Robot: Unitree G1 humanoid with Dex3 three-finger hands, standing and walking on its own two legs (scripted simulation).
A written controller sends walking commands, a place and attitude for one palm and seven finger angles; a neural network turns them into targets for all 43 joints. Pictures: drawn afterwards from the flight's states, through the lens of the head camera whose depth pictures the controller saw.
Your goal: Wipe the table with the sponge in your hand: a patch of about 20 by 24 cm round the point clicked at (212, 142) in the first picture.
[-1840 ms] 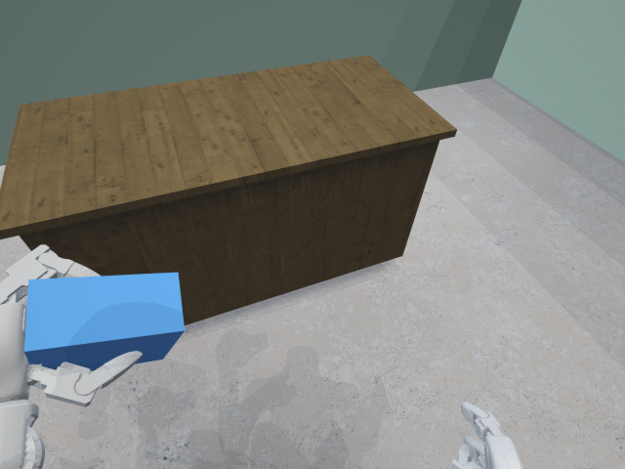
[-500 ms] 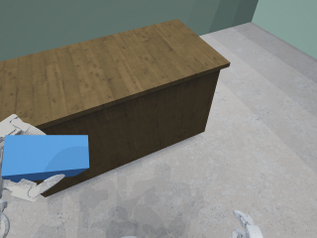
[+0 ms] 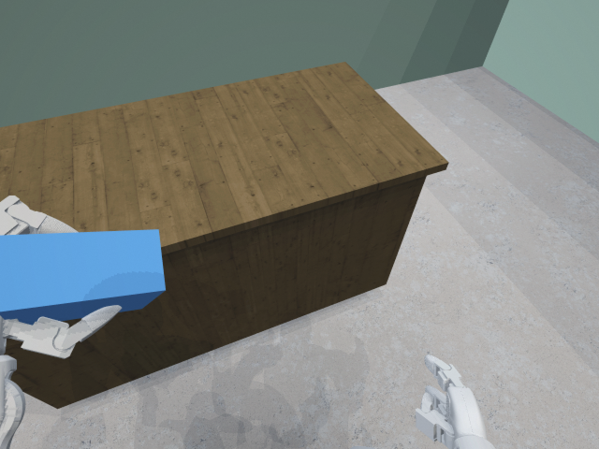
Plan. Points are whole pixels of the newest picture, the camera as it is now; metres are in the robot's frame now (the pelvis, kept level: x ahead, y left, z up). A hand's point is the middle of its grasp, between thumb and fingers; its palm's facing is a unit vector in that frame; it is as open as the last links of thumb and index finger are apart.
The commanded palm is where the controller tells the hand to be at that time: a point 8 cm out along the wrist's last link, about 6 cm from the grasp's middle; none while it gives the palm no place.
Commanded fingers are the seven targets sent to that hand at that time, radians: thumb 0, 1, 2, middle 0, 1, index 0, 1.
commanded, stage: take the last steps up to it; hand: left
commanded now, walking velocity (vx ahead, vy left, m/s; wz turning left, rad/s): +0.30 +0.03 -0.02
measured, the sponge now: (107, 277) +0.25 +0.21 +0.17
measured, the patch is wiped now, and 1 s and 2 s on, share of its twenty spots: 0.00 0.00 0.00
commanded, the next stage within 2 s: come to a stop and stand still in 0.92 s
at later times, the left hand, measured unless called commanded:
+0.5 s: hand (149, 207) +0.32 +0.18 +0.19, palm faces +0.40 -0.80 -0.46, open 9.9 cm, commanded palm +0.26 +0.23 +0.19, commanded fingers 0.00 0.10 1.30 -1.20 -1.60 -1.20 -1.60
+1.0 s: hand (178, 183) +0.36 +0.16 +0.19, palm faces +0.47 -0.77 -0.43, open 9.9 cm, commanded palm +0.30 +0.20 +0.19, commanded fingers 0.00 0.10 1.30 -1.20 -1.60 -1.20 -1.60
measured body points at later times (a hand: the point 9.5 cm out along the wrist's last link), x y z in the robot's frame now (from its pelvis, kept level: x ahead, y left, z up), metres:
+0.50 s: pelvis +0.11 -0.05 +0.01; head +0.14 -0.06 +0.46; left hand +0.29 +0.22 +0.22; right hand +0.27 -0.32 -0.08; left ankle +0.18 +0.07 -0.71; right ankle +0.07 -0.12 -0.72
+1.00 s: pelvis +0.16 -0.08 +0.01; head +0.18 -0.12 +0.46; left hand +0.33 +0.20 +0.21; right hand +0.32 -0.30 -0.11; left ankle +0.16 +0.06 -0.65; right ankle +0.16 -0.16 -0.72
